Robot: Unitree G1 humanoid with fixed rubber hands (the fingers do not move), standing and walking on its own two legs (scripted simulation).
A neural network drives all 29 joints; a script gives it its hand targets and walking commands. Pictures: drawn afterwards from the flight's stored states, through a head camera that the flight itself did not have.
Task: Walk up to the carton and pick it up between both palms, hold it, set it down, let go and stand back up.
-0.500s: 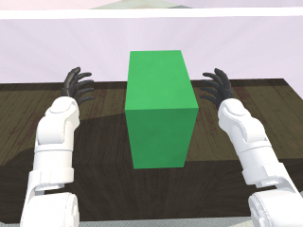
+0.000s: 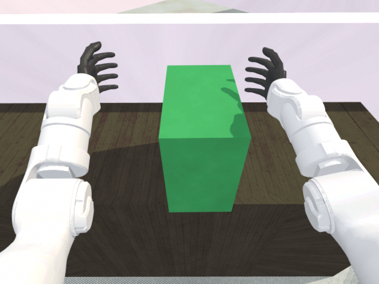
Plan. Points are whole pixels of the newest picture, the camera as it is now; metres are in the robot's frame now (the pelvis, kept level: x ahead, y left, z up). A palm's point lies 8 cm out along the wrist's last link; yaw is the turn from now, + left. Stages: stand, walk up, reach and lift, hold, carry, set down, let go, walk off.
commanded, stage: reach and lift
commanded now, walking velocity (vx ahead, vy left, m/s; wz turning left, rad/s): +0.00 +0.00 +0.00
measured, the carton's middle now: (199, 139) +0.47 -0.03 +0.06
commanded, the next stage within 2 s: none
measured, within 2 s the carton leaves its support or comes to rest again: neither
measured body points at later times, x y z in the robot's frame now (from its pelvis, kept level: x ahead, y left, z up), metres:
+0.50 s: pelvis +0.00 +0.00 +0.00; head +0.03 +0.01 +0.45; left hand +0.48 +0.17 +0.18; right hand +0.46 -0.17 +0.17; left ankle -0.03 +0.12 -0.75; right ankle +0.04 -0.10 -0.75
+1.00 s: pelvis +0.00 +0.00 -0.01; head +0.04 +0.01 +0.44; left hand +0.48 +0.14 +0.12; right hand +0.45 -0.16 +0.11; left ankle -0.03 +0.12 -0.75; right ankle +0.04 -0.10 -0.75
